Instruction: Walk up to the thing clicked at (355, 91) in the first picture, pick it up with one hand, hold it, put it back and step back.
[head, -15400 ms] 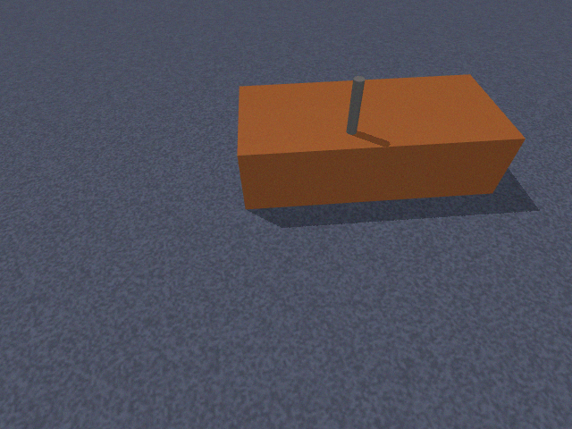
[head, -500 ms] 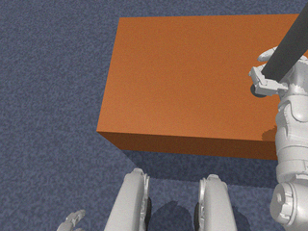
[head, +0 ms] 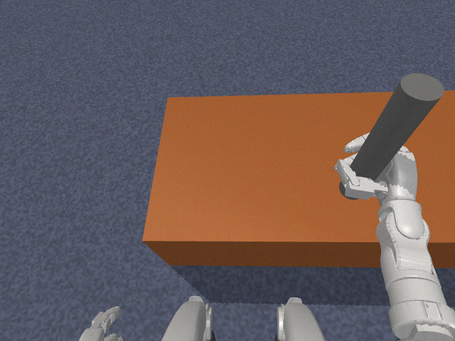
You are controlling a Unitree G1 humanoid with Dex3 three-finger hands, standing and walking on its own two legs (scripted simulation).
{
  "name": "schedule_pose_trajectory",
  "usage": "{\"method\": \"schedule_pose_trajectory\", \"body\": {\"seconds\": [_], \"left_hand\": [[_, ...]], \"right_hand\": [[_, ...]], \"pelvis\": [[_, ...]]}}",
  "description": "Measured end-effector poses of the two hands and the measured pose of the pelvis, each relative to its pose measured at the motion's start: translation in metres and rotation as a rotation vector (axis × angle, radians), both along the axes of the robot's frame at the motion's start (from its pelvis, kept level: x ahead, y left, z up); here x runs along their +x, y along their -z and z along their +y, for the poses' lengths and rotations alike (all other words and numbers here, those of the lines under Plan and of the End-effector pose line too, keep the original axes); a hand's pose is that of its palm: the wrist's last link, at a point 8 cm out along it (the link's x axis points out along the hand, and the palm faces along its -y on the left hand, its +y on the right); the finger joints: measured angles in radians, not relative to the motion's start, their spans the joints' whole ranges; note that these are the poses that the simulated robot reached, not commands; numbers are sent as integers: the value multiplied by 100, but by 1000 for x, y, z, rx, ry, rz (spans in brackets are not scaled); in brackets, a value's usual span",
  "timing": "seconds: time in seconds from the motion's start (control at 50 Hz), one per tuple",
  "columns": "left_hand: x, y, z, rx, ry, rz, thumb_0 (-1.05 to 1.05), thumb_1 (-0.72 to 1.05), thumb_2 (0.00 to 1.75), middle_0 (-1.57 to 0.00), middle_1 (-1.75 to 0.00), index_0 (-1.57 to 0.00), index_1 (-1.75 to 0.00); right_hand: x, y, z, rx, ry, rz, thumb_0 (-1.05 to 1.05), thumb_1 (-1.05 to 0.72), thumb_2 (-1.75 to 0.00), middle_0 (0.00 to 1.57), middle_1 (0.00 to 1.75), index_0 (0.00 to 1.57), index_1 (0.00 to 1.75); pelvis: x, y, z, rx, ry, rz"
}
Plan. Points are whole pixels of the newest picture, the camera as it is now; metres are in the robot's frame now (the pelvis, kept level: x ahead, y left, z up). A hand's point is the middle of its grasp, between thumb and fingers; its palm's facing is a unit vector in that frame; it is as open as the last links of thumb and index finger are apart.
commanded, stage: lift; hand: right
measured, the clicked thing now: (377, 150) +0.41 -0.19 +0.09
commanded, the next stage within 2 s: hold in 0.86 s
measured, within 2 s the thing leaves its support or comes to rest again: neither
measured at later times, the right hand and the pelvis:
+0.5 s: hand (365, 165) +0.38 -0.17 +0.09, palm faces +0.09 +1.00 +0.01, open 5.8 cm; pelvis +0.02 +0.00 +0.05, yaw +0 degrees
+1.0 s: hand (374, 166) +0.37 -0.17 +0.11, palm faces +0.08 +1.00 +0.01, open 5.8 cm; pelvis +0.02 +0.00 +0.06, yaw +0 degrees
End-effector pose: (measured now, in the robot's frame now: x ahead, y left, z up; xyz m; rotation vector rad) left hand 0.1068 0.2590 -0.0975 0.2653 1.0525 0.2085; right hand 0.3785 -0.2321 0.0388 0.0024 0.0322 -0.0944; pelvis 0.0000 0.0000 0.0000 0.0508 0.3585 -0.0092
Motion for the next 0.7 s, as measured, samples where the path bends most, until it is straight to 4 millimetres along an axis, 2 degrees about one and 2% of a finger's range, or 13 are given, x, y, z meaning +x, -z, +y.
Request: {"method": "schedule_pose_trajectory", "body": {"seconds": [0.26, 0.7], "left_hand": [[15, -28, -4, -17, 15, -37, 1, 87, 91, -19, -29, -19, -29], [24, -53, -9, -31, 9, -65, 1, 89, 89, -19, -30, -19, -29]], "right_hand": [[-13, -35, 5, -6, -3, -20, 0, -8, -117, 99, 112, 99, 113], [-30, -62, 10, 10, -13, -29, 0, -8, -116, 98, 112, 98, 114]], "pelvis": [[12, -29, 2, -12, 3, -72], [21, -54, 1, -22, -3, -149]]}}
